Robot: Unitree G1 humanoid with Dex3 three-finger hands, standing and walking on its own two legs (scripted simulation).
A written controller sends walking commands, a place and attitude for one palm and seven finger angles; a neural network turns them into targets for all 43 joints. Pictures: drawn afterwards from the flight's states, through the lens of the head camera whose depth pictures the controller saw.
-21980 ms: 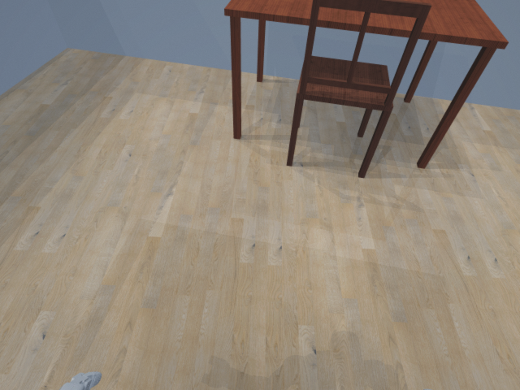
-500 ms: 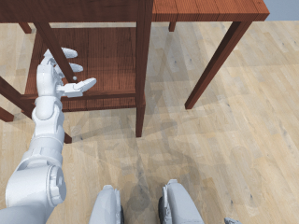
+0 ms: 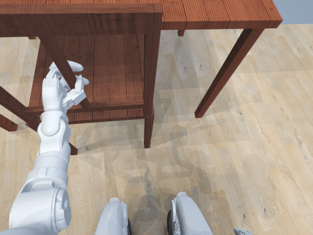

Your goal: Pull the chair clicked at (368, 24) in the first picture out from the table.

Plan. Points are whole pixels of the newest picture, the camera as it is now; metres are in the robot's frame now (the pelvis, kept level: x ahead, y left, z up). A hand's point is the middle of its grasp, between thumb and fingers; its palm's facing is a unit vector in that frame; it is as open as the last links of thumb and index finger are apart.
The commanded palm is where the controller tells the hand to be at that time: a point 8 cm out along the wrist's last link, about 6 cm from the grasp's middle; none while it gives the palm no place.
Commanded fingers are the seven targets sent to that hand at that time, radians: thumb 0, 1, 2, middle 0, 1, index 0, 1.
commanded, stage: hook a spindle and tug to test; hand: left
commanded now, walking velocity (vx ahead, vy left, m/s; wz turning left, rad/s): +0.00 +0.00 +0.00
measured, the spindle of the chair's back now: (70, 78) +0.49 +0.19 +0.03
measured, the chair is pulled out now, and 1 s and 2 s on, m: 0.01 0.08 0.20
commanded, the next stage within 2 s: step backward, pulling the chair out in 0.34 s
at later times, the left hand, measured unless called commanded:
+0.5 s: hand (83, 100) +0.44 +0.16 +0.02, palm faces +0.07 -1.00 -0.06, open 5.3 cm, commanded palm +0.41 +0.21 +0.02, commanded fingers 0.00 0.90 0.90 -0.50 -1.45 -0.50 -1.45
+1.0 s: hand (91, 111) +0.40 +0.13 +0.04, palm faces +0.01 -0.99 -0.14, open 5.0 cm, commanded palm +0.38 +0.18 +0.04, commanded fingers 0.00 0.90 0.90 -0.50 -1.45 -0.50 -1.45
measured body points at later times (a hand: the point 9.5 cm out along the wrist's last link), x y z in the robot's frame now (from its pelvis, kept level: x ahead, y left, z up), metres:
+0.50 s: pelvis +0.01 +0.00 +0.01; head +0.16 +0.01 +0.44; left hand +0.43 +0.21 +0.03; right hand +0.11 -0.26 -0.11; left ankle +0.00 +0.11 -0.63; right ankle +0.02 -0.14 -0.63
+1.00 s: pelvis +0.01 +0.01 +0.10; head +0.11 +0.01 +0.54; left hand +0.39 +0.19 +0.05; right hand +0.06 -0.26 -0.03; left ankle +0.01 +0.11 -0.63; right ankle +0.02 -0.14 -0.63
